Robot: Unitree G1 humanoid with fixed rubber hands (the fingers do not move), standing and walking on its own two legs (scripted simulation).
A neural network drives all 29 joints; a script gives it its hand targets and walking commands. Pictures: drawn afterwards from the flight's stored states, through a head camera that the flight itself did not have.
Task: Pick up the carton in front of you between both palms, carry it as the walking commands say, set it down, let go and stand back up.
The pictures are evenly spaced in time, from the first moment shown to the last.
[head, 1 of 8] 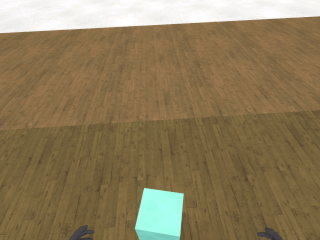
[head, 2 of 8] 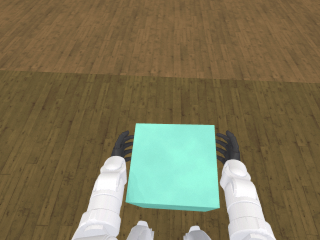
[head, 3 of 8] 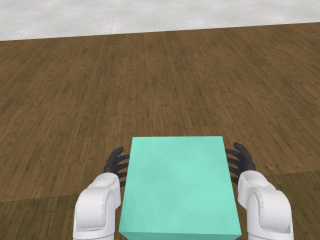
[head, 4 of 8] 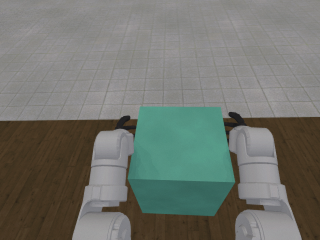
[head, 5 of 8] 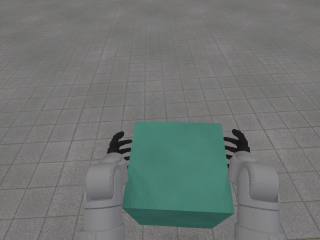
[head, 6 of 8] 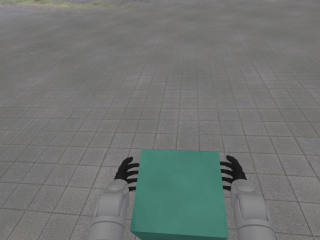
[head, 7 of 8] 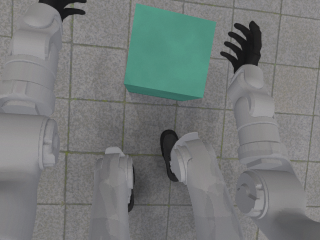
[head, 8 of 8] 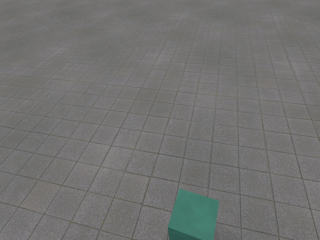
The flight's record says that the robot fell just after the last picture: no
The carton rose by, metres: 0.68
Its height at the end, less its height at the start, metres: -0.27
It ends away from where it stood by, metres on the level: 5.39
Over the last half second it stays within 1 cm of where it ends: yes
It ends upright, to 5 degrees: yes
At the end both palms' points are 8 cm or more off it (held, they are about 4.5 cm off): yes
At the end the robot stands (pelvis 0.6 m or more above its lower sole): yes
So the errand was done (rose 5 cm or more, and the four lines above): yes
